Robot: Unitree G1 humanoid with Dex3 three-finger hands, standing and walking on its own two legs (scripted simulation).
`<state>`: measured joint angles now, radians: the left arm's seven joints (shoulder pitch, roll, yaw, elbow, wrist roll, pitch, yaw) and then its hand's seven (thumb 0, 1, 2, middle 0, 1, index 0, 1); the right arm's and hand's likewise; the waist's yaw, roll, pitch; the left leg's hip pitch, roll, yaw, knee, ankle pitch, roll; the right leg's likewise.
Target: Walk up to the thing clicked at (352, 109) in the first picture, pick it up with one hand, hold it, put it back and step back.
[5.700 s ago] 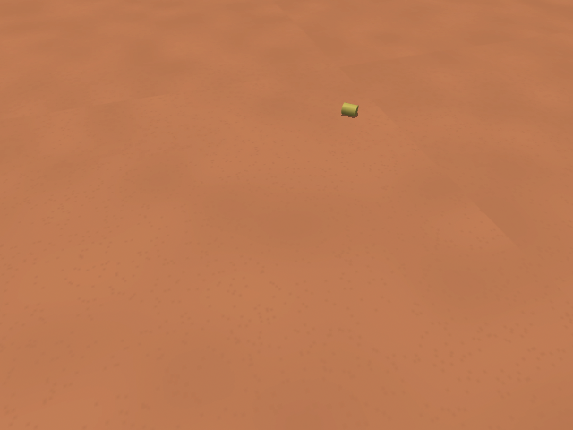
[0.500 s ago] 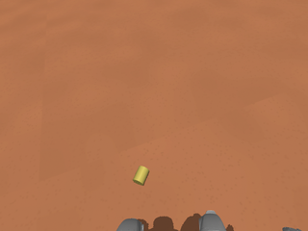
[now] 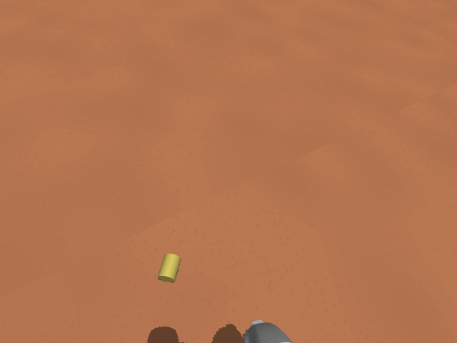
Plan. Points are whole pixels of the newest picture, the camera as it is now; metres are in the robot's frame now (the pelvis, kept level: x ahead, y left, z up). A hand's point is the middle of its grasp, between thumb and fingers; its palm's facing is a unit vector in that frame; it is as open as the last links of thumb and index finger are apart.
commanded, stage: walk up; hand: left
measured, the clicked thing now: (169, 267) +0.50 +0.16 -0.73
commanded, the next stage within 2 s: none
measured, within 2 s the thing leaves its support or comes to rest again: neither
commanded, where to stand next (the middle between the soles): +0.14 -0.07 m, yaw +2 degrees
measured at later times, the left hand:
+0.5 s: hand (103, 333) +0.18 +0.22 -0.16, palm faces +0.01 -0.93 -0.36, open 7.4 cm
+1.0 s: hand out of the picture +0.13 +0.21 -0.16, palm faces +0.07 -0.94 -0.33, open 7.4 cm
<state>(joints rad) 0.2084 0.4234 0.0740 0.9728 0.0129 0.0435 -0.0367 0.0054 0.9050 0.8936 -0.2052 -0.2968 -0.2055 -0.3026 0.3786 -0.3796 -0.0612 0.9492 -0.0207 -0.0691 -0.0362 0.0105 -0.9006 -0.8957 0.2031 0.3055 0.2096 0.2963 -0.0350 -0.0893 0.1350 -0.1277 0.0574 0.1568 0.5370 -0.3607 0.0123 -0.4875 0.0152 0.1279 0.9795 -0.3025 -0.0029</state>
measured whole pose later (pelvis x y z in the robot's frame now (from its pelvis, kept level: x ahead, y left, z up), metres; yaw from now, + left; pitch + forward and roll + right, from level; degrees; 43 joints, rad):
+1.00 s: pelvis +0.05 -0.05 -0.01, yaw +3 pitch -2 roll +0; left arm 0.05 0.36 0.04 1.06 0.01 0.03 -0.02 0.00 0.90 0.89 -0.21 -0.30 -0.21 -0.30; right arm 0.05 -0.39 0.00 1.07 0.00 -0.01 0.00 0.01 -0.91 -0.90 0.20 0.30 0.20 0.30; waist 0.02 0.00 0.12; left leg -0.34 0.01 -0.04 0.57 -0.19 -0.02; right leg -0.25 -0.02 -0.07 0.60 -0.30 -0.01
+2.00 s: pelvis +0.02 -0.10 -0.01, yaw +6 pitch -1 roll +0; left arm 0.24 0.34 0.07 0.99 0.04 -0.02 0.02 0.00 0.90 0.89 -0.21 -0.30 -0.21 -0.30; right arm 0.11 -0.44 -0.07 0.90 -0.07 0.08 0.02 0.01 -0.91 -0.90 0.20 0.30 0.20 0.30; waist 0.01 0.08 0.11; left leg -0.57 -0.05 -0.19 1.00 -0.38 0.00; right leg -0.24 0.00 0.02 0.67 -0.41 0.00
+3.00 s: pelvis +0.01 -0.07 -0.02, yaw +5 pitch -2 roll +1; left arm 0.24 0.37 0.05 0.80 0.04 -0.05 -0.01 0.00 0.90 0.89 -0.21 -0.30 -0.21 -0.30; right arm 0.27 -0.45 -0.06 0.91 -0.03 0.05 0.04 0.01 -0.91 -0.90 0.20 0.30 0.20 0.30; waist 0.00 0.04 0.09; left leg -0.39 -0.02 -0.02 1.01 -0.55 0.00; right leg -0.40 -0.05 0.04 0.76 -0.36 -0.05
